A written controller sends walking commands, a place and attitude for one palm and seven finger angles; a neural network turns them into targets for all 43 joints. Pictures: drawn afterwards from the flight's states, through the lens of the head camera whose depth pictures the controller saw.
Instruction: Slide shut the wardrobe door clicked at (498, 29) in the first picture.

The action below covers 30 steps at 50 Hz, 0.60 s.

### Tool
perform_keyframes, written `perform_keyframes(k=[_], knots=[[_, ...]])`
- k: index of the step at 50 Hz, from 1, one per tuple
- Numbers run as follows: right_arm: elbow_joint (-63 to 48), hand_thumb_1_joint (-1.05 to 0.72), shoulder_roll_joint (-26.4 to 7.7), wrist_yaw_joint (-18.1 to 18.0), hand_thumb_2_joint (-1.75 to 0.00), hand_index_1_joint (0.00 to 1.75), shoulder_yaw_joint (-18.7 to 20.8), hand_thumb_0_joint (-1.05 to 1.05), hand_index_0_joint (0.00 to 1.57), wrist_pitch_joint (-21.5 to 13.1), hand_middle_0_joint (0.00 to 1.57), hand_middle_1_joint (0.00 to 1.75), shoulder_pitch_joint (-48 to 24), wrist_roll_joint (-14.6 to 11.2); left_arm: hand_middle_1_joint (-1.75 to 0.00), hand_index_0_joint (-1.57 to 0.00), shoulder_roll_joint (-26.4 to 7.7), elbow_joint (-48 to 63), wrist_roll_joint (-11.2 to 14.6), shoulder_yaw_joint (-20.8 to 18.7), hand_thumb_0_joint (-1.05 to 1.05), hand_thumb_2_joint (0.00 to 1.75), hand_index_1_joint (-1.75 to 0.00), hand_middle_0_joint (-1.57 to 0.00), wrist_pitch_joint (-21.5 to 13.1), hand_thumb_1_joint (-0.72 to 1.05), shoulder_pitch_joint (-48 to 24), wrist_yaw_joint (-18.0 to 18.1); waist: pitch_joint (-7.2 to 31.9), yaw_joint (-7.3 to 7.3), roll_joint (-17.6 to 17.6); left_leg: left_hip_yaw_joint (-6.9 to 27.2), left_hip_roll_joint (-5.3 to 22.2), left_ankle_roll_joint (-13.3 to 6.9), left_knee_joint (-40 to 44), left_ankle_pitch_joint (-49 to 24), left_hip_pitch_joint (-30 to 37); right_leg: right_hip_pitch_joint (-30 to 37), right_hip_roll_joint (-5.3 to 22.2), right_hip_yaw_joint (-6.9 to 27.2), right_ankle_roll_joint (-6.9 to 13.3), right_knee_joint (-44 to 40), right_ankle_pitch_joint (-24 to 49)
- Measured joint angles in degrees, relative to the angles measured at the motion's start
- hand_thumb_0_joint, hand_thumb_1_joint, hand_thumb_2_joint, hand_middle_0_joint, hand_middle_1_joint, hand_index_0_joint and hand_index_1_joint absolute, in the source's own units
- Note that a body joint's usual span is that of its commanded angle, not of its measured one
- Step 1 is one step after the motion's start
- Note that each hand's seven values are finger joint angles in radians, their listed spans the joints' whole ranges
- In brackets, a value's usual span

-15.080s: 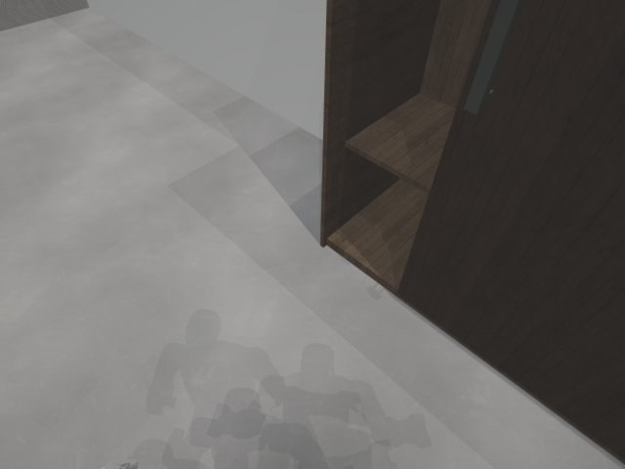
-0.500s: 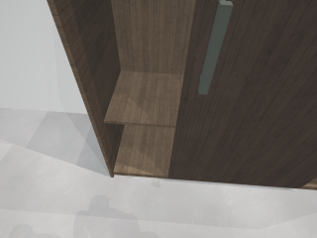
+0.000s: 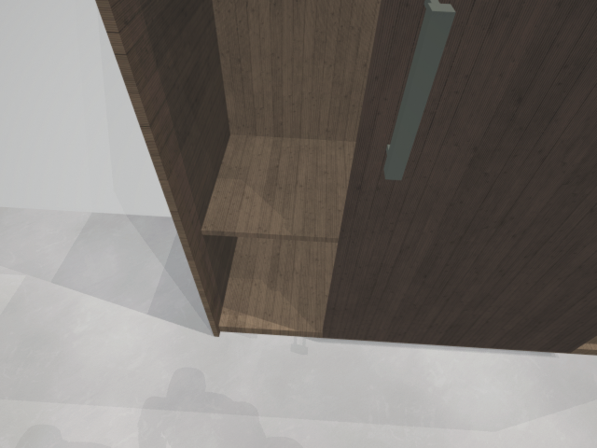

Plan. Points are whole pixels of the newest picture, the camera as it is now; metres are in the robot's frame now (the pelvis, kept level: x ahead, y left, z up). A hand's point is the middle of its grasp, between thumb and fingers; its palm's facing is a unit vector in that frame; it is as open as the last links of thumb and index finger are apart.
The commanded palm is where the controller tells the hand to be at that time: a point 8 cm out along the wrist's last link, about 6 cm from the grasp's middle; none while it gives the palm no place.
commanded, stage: look again from close up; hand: right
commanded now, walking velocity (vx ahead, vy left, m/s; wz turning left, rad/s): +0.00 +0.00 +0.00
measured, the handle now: (409, 97) +0.55 -0.12 +0.21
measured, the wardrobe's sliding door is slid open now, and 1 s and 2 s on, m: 0.36 0.36 0.36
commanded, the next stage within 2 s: shuffle to correct the standing spot in 0.32 s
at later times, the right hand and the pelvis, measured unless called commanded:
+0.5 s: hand out of the picture -0.01 -0.16 -0.18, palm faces +0.06 +0.98 -0.18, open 7.3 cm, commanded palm none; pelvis +0.00 +0.01 +0.00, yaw -1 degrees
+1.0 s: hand out of the picture +0.14 -0.18 -0.18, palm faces +0.03 +0.97 -0.23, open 7.3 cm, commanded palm none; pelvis +0.09 +0.02 -0.01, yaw -2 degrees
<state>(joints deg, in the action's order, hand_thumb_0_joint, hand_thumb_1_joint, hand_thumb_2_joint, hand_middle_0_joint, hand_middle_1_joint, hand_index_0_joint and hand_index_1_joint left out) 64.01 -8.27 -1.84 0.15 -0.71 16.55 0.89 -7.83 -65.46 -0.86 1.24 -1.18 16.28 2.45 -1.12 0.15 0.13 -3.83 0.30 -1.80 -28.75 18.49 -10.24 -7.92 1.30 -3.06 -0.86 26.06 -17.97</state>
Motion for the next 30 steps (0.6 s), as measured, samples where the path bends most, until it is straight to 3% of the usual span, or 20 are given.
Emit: perform_keyframes(k=[25, 30], knots=[[-0.1, -0.91, 0.1, 0.2, -0.90, 0.30, 0.3, 0.01, 0.20, -0.1, 0.20, 0.30, 0.9, 0.1, -0.30, -0.20, 0.1, -0.1, -0.1, -0.1, 0.00, 0.90, -0.30, -0.20, 0.1, 0.91, 0.2, 0.0, 0.4, 0.30, 0.4, -1.1, -0.7, -0.8, 0.6, 0.2, 0.6, -0.2, 0.7, 1.1, -0.7, 0.5, -0.3], [-0.6, -0.91, 0.2, 0.7, -0.90, 0.30, 1.1, 0.01, 0.20, 0.0, 0.20, 0.30, 2.7, 0.3, -0.30, -0.20, 0.2, 0.0, -0.6, -0.4, 0.00, 0.90, -0.30, -0.20, 0.9, 0.91, 1.9, -0.7, 1.3, 0.52, 0.0, -2.4, -1.5, -0.9, -1.4, 2.4, 0.9, -2.9, 1.8, 1.6, 1.1, 7.6, -4.4]])
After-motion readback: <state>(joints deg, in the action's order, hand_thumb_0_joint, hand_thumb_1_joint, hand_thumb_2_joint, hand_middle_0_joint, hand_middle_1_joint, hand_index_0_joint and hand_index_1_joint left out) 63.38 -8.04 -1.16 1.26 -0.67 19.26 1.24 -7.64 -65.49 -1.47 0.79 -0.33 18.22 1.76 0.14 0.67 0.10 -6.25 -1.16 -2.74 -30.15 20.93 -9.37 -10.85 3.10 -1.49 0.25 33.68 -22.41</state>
